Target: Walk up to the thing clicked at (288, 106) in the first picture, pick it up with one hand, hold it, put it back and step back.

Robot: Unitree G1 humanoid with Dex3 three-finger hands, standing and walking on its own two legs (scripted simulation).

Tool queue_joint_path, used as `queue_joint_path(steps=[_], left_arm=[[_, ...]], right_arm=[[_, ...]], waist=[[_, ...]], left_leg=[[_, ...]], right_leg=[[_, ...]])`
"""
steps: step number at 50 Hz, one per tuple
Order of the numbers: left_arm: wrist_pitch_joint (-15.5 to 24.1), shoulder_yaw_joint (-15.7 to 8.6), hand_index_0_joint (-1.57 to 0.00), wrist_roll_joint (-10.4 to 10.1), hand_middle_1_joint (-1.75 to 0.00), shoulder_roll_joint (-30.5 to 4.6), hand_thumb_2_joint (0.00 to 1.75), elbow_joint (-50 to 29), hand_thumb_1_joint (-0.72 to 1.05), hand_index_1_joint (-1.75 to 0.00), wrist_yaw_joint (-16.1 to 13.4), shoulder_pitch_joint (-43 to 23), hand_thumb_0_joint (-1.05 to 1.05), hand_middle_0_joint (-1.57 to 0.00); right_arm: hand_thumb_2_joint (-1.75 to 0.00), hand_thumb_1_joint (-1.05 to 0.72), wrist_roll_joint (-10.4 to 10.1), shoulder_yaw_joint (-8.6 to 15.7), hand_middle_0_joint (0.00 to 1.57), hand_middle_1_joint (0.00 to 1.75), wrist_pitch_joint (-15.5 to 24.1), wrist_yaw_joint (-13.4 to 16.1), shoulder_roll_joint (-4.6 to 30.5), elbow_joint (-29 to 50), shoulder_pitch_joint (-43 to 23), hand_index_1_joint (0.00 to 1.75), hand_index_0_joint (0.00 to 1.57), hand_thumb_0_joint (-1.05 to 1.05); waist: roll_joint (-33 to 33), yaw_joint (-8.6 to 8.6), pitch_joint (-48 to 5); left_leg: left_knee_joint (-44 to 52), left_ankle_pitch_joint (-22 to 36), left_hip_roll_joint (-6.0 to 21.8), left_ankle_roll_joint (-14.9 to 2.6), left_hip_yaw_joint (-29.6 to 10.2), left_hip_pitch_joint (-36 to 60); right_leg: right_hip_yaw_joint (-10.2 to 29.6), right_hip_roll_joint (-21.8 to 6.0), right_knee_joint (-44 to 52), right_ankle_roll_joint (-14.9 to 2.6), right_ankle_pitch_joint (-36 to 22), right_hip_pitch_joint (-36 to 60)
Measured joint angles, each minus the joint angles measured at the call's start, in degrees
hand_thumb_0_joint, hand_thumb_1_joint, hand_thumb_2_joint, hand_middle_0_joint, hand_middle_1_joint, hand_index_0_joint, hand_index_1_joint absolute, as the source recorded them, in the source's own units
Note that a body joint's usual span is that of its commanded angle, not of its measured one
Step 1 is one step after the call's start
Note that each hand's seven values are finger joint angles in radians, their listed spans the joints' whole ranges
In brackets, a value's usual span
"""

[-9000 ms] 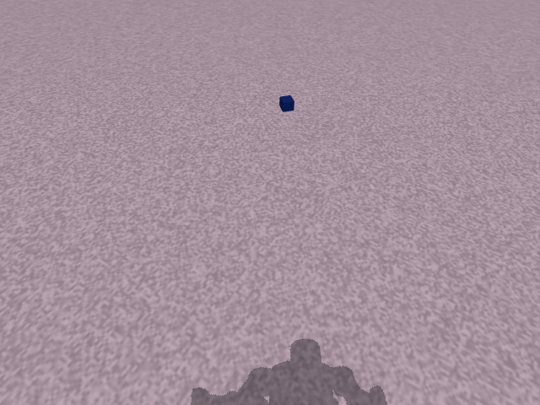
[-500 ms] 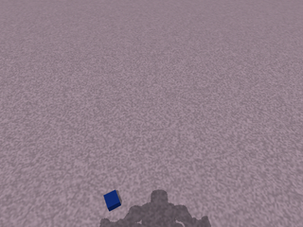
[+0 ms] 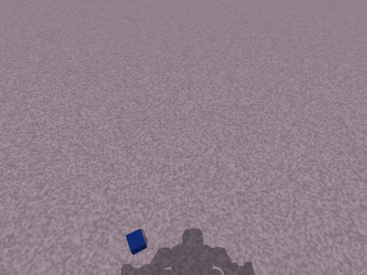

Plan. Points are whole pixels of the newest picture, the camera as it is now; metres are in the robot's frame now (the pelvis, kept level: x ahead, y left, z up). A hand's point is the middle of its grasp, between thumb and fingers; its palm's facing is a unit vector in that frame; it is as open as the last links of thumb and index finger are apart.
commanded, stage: stand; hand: left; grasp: from above
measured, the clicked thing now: (136, 241) +0.43 +0.24 -0.75
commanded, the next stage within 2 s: rise first in 0.66 s
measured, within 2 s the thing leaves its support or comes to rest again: neither
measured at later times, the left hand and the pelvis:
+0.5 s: hand out of the picture +0.08 +0.25 -0.16, palm faces -0.03 -0.94 -0.35, open 7.4 cm; pelvis +0.01 +0.00 +0.00, yaw +0 degrees
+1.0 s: hand out of the picture +0.15 +0.25 -0.17, palm faces -0.02 -0.94 -0.34, open 8.9 cm; pelvis -0.02 +0.00 -0.02, yaw +0 degrees
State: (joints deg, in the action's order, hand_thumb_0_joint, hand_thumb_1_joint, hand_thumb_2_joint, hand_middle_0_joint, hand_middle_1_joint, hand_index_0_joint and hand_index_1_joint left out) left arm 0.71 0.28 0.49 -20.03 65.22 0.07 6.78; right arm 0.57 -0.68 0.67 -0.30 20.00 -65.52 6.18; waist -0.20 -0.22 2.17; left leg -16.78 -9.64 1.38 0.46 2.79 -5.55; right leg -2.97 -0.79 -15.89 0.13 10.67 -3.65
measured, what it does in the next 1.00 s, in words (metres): stands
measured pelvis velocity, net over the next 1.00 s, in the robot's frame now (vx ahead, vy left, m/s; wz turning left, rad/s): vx -0.02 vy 0.00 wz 0.00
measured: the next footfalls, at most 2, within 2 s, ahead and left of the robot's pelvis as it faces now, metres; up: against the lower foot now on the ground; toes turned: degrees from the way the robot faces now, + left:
none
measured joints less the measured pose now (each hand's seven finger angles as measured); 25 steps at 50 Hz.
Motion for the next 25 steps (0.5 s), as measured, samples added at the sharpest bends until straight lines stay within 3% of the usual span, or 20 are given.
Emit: queue_joint_path(steps=[25], left_arm=[[0.01,0.12,-0.20,0.01,-0.30,0.07,0.90,-0.35,0.90,-0.30,-0.12,0.00,0.01,-0.20]], right_arm=[[-0.90,-0.90,-0.05,0.08,0.20,0.30,0.11,0.12,0.06,0.15,-0.28,0.30,0.21,0.01]], waist=[[0.05,0.06,-0.10]], left_leg=[[0.10,-0.47,-0.20,-0.14,0.14,0.42]], right_leg=[[0.15,-0.21,0.06,0.20,0.44,0.37]])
